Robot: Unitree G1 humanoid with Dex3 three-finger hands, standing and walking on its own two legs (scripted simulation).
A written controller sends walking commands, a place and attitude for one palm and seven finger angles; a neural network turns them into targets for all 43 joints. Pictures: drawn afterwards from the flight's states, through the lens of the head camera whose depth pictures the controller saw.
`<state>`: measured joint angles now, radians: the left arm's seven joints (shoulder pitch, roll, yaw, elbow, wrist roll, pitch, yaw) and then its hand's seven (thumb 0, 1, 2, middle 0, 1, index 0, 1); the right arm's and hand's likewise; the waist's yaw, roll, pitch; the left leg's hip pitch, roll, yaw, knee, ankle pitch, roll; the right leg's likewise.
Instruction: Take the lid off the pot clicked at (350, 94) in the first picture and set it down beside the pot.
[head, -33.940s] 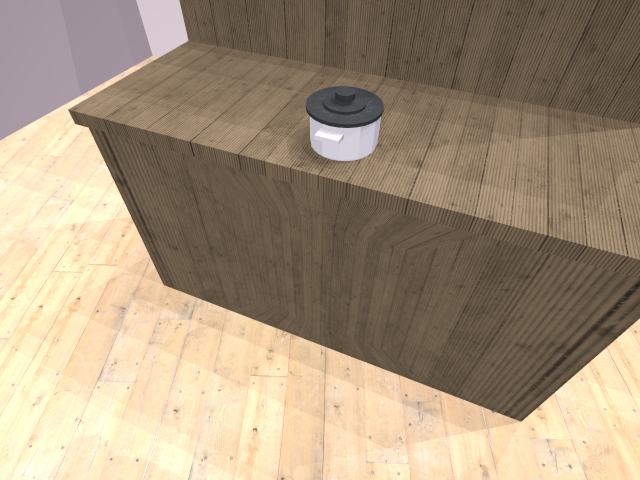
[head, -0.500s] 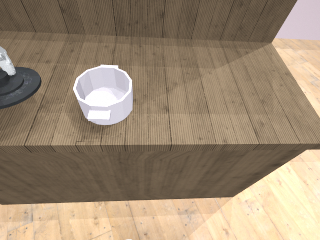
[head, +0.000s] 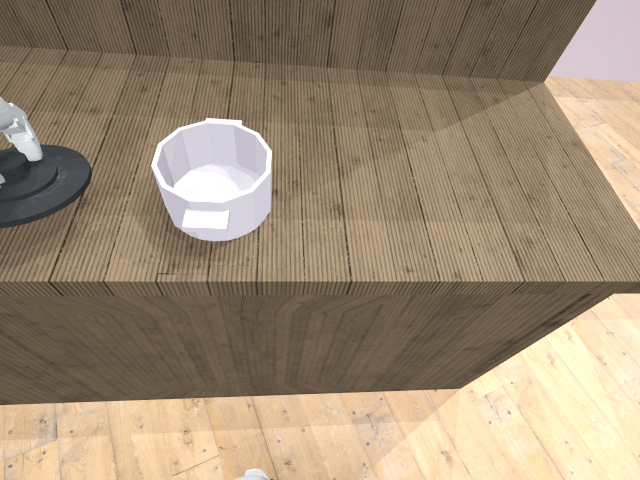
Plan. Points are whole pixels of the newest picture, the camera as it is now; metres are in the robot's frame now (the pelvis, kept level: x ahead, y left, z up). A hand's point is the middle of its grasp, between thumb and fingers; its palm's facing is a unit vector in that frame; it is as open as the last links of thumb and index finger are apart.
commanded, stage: lower the lid onto the table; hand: left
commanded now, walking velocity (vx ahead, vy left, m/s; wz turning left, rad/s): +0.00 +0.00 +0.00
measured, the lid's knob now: (8, 165) +0.48 +0.37 +0.09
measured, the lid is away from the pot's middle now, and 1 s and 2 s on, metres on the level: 0.24 0.25 0.25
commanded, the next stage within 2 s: open the fingers wide in 0.78 s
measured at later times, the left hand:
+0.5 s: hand (5, 184) +0.45 +0.36 +0.09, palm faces -0.47 -0.18 -0.86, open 7.5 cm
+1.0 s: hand (7, 195) +0.45 +0.36 +0.07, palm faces -0.42 -0.14 -0.90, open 7.5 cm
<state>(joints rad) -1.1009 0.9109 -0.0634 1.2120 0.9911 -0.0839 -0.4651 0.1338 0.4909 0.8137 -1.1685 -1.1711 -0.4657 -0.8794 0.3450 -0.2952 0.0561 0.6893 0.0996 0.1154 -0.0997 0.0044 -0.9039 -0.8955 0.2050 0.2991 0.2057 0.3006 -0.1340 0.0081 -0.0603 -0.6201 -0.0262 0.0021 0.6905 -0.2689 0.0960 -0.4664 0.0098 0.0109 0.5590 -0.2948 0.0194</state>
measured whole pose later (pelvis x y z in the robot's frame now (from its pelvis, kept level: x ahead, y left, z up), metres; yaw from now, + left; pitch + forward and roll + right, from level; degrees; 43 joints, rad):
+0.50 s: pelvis +0.00 +0.01 -0.01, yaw -1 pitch +14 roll -5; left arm -1.09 0.92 -0.04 1.23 1.01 -0.12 -0.44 0.13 0.49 0.81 -1.17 -1.17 -0.46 -0.88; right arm 0.37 -0.29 0.06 0.70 0.10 0.11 -0.12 0.00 -0.90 -0.90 0.21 0.30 0.21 0.30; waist -0.15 0.01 -0.07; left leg -0.71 -0.02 0.01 0.77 -0.30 0.10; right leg -0.56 0.02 0.02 0.63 -0.32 0.02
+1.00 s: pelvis -0.01 +0.00 -0.02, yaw -2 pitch +16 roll -5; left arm -0.98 0.94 0.05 1.11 1.01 -0.17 -0.39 0.12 0.50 0.85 -1.15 -1.17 -0.43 -0.89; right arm 0.38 -0.29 0.04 0.65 0.09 0.17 -0.10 0.00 -0.90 -0.90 0.21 0.30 0.21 0.30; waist -0.13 0.03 -0.09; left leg -0.80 -0.01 0.01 0.85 -0.33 0.10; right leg -0.65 0.03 0.02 0.72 -0.36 0.02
